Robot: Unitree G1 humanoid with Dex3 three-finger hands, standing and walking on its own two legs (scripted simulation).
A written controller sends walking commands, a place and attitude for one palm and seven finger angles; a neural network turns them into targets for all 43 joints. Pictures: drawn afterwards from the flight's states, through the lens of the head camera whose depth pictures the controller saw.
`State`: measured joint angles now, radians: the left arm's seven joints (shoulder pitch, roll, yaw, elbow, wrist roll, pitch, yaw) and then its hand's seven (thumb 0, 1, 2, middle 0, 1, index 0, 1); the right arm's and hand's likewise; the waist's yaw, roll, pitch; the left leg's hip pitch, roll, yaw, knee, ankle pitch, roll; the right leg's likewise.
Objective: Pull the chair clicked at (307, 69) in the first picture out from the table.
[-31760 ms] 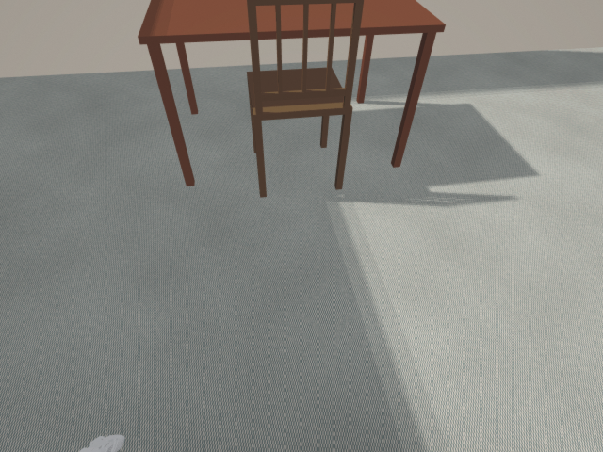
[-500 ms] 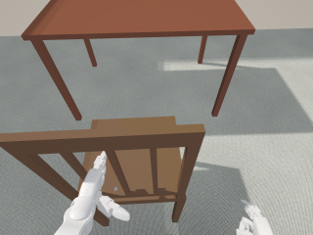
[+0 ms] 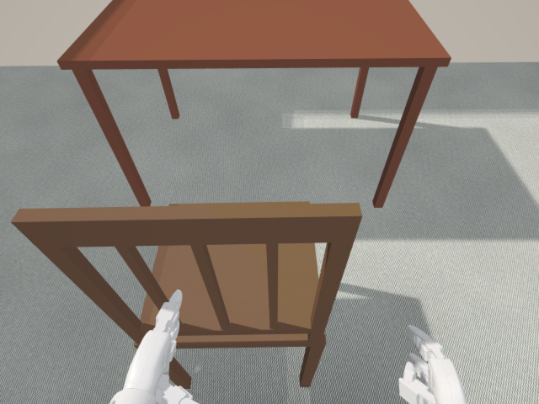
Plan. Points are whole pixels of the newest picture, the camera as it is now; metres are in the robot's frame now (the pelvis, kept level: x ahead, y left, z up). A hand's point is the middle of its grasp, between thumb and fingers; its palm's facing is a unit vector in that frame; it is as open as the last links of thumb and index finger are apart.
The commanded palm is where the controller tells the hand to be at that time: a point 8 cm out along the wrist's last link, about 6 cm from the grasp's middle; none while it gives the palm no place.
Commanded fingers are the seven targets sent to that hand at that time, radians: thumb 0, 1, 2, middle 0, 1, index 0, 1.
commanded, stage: draw the hand back to the body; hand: left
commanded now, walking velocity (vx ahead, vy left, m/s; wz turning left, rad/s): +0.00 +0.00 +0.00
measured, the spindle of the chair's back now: (214, 291) +0.30 +0.10 -0.03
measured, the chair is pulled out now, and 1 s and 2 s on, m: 0.62 0.62 0.62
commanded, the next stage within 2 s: step back with the hand held close in 1.70 s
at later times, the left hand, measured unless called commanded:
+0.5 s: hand (166, 362) +0.18 +0.13 +0.06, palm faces -0.01 -0.99 -0.11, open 17.5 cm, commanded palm +0.15 +0.20 +0.08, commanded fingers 0.00 -0.55 0.20 0.00 0.00 0.00 0.00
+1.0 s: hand (67, 317) +0.20 +0.22 +0.14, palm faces +0.34 -0.85 -0.40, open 13.9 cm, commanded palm +0.15 +0.26 +0.17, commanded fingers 0.00 0.36 0.64 -0.12 -0.19 -0.12 -0.19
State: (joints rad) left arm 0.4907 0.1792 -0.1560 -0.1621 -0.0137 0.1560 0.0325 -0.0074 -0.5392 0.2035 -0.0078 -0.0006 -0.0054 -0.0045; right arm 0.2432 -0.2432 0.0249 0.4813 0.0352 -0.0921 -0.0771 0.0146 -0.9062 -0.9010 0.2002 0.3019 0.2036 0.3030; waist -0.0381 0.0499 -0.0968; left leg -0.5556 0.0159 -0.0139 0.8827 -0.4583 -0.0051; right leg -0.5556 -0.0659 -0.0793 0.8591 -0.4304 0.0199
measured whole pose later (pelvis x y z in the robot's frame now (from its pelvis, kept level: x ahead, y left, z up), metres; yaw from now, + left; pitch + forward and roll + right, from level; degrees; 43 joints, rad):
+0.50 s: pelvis -0.01 -0.01 -0.02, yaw +0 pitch +9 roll -1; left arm 0.62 0.22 -0.03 -0.36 -0.15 -0.25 -0.05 -0.01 -0.55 0.20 -0.01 0.00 -0.02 -0.01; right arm 0.21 -0.20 0.00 0.52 0.06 -0.13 -0.06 0.02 -0.91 -0.90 0.20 0.30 0.20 0.30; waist 0.00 0.06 -0.08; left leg -0.69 0.03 -0.03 1.05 -0.52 -0.02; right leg -0.69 -0.05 -0.09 1.01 -0.49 0.01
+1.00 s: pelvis +0.01 -0.01 +0.03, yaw +0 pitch -1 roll -1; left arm 0.58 0.31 0.17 -0.42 -0.05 -0.01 0.17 0.00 0.01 0.47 -0.09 -0.12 -0.09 -0.12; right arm 0.20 -0.23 0.01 0.58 0.04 -0.11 -0.12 0.02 -0.91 -0.90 0.20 0.30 0.20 0.30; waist 0.05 0.08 -0.01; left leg -0.23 0.03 -0.01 0.63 -0.37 -0.02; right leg -0.23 -0.04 -0.09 0.60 -0.34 0.01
